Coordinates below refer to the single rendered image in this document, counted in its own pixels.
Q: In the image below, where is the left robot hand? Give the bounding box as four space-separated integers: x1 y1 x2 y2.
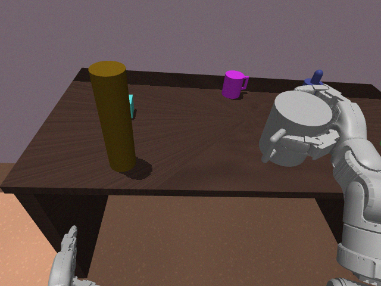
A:
48 225 100 286

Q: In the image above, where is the right robot arm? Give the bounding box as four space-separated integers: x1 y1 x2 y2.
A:
326 138 381 286

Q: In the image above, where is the desk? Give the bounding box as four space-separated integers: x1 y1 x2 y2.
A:
0 68 381 278

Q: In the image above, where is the right robot hand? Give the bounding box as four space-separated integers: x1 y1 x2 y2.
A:
280 84 367 160

